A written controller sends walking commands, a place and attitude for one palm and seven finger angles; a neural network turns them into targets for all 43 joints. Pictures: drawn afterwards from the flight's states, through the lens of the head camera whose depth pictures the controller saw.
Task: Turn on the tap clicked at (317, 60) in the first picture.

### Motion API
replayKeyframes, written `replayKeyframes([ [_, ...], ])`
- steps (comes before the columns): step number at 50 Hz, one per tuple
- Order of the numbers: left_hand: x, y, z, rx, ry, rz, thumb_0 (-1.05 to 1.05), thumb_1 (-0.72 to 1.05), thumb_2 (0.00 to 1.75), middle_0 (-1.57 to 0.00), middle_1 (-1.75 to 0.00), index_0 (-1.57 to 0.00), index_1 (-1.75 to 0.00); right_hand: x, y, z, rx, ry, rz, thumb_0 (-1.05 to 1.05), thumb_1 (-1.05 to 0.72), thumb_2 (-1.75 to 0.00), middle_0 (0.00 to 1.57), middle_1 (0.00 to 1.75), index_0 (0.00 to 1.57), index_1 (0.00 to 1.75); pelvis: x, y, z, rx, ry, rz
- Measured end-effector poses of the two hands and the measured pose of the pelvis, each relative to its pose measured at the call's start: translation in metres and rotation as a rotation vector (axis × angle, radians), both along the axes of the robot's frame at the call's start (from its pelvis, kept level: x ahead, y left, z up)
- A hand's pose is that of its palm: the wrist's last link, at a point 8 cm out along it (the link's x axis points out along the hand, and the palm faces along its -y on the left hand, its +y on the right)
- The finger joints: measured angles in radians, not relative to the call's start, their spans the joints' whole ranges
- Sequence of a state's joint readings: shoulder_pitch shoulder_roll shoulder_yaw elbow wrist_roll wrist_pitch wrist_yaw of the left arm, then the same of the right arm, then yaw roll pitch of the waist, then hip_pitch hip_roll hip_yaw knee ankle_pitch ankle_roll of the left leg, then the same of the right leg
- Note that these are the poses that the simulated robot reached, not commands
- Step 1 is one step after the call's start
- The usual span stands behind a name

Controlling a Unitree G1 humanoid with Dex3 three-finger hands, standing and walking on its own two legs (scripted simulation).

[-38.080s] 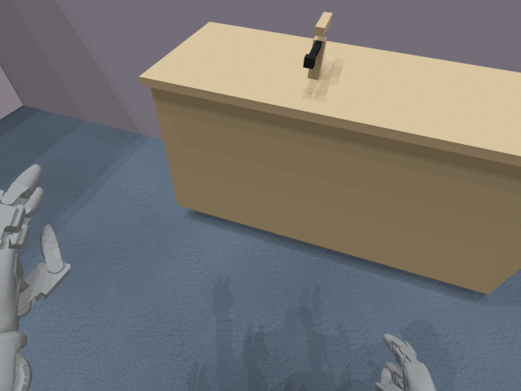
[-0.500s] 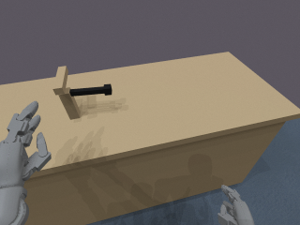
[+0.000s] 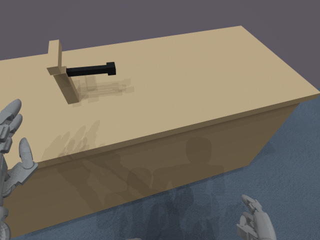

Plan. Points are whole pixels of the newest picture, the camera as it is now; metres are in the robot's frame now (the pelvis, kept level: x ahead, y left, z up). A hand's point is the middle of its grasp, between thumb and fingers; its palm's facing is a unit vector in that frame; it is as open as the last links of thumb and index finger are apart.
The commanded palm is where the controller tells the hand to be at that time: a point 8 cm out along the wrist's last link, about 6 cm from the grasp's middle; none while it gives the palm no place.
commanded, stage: step back with the hand held close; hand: left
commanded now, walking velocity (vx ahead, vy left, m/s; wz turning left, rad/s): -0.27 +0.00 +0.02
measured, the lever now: (111, 68) +0.56 +0.20 +0.10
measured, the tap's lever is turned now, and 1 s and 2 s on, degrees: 82 82 82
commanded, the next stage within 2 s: stop stepping back and stand still in 0.74 s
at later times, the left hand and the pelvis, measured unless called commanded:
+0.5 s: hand (8, 199) +0.15 +0.25 +0.17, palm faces +0.39 -0.81 -0.44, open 7.5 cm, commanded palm +0.09 +0.29 +0.18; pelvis -0.06 +0.00 -0.01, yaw +3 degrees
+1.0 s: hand out of the picture +0.00 +0.22 +0.16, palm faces +0.41 -0.81 -0.42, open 7.5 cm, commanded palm -0.06 +0.26 +0.18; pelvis -0.20 -0.03 +0.00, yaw +3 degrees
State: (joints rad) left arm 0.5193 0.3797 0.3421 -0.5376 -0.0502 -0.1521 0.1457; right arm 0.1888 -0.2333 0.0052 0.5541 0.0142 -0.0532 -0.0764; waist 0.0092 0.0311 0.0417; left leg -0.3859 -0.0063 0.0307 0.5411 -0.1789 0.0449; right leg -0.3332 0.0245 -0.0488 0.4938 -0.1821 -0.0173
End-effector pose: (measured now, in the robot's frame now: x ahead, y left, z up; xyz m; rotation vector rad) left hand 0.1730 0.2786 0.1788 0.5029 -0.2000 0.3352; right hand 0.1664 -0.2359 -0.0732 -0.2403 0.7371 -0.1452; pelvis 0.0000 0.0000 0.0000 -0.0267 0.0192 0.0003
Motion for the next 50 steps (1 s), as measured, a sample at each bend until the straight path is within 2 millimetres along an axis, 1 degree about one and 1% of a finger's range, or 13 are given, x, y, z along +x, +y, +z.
replayKeyframes([
  [5,-0.010,0.005,0.001,0.012,-0.019,0.025,0.02,0.88,0.90,-0.21,-0.30,-0.21,-0.30,-0.010,0.010,-0.003,0.008,0.003,0.022,0.01,-0.90,-0.89,0.20,0.30,0.21,0.30,-0.009,0.002,-0.002,0.006,-0.002,0.009],
  [9,-0.018,0.002,0.003,0.025,-0.039,0.041,0.02,0.88,0.90,-0.21,-0.30,-0.21,-0.30,-0.014,0.015,-0.008,0.029,-0.001,0.048,0.01,-0.90,-0.89,0.20,0.30,0.21,0.30,-0.015,-0.003,-0.004,0.015,-0.011,0.021],
  [13,-0.026,-0.006,0.002,0.009,-0.045,0.041,0.02,0.89,0.90,-0.21,-0.30,-0.21,-0.30,-0.017,0.013,-0.011,0.041,0.008,0.063,0.01,-0.90,-0.89,0.20,0.30,0.21,0.30,-0.021,-0.008,-0.005,0.010,-0.006,0.029],
  [17,-0.033,-0.011,0.000,-0.038,-0.062,0.009,0.02,0.88,0.90,-0.21,-0.30,-0.21,-0.30,-0.026,0.007,-0.007,0.024,0.031,0.052,0.01,-0.90,-0.89,0.20,0.30,0.21,0.30,-0.029,-0.007,-0.004,0.025,0.002,0.046],
  [22,-0.048,-0.001,0.000,-0.003,-0.079,-0.020,0.02,0.88,0.90,-0.21,-0.30,-0.21,-0.30,-0.038,0.004,-0.004,-0.027,0.019,0.033,0.01,-0.90,-0.89,0.20,0.30,0.21,0.30,-0.047,0.001,-0.009,0.032,0.019,0.066],
  [26,-0.065,0.009,0.006,0.038,-0.062,0.017,0.02,0.88,0.90,-0.21,-0.30,-0.21,-0.30,-0.052,0.009,-0.002,-0.010,-0.002,0.036,0.01,-0.90,-0.89,0.20,0.30,0.20,0.30,-0.063,-0.001,-0.005,0.037,0.017,0.039],
  [29,-0.078,0.004,0.009,0.026,-0.063,0.040,0.02,0.88,0.90,-0.21,-0.30,-0.21,-0.30,-0.066,0.014,-0.003,0.030,-0.007,0.058,0.01,-0.90,-0.89,0.20,0.30,0.20,0.30,-0.075,-0.007,-0.002,0.030,0.012,0.022],
  [32,-0.090,-0.013,0.007,0.007,-0.063,0.032,0.02,0.89,0.90,-0.20,-0.30,-0.20,-0.30,-0.079,0.014,-0.009,0.066,-0.011,0.087,0.01,-0.90,-0.89,0.20,0.30,0.21,0.30,-0.091,-0.017,-0.004,0.024,0.010,0.007],
  [35,-0.102,-0.032,0.005,-0.016,-0.050,-0.009,0.02,0.89,0.90,-0.20,-0.30,-0.20,-0.30,-0.095,0.008,-0.013,0.088,0.000,0.086,0.01,-0.90,-0.89,0.20,0.30,0.21,0.30,-0.111,-0.025,-0.003,0.000,0.005,0.016],
  [39,-0.127,-0.047,0.007,-0.013,-0.017,-0.060,0.02,0.88,0.90,-0.21,-0.30,-0.21,-0.30,-0.123,-0.007,-0.006,0.075,0.013,0.038,0.01,-0.90,-0.89,0.20,0.30,0.21,0.30,-0.134,-0.031,0.002,0.047,0.021,0.016],
  [43,-0.156,-0.044,0.008,0.015,-0.007,-0.058,0.02,0.88,0.90,-0.21,-0.30,-0.21,-0.30,-0.153,-0.021,0.001,0.031,0.012,0.000,0.01,-0.90,-0.89,0.20,0.30,0.21,0.30,-0.157,-0.032,0.003,0.068,0.033,0.022],
  [47,-0.186,-0.028,0.003,0.019,-0.041,-0.025,0.01,0.88,0.90,-0.21,-0.30,-0.21,-0.30,-0.185,-0.032,0.001,-0.030,0.007,-0.009,0.01,-0.90,-0.89,0.20,0.30,0.21,0.30,-0.183,-0.025,-0.005,0.046,0.031,0.056],
  [50,-0.210,-0.017,0.001,0.003,-0.041,0.037,0.01,0.88,0.90,-0.21,-0.30,-0.21,-0.30,-0.212,-0.034,0.002,-0.032,0.007,-0.020,0.01,-0.90,-0.89,0.20,0.30,0.20,0.30,-0.201,-0.026,-0.003,0.055,-0.007,0.058],
])
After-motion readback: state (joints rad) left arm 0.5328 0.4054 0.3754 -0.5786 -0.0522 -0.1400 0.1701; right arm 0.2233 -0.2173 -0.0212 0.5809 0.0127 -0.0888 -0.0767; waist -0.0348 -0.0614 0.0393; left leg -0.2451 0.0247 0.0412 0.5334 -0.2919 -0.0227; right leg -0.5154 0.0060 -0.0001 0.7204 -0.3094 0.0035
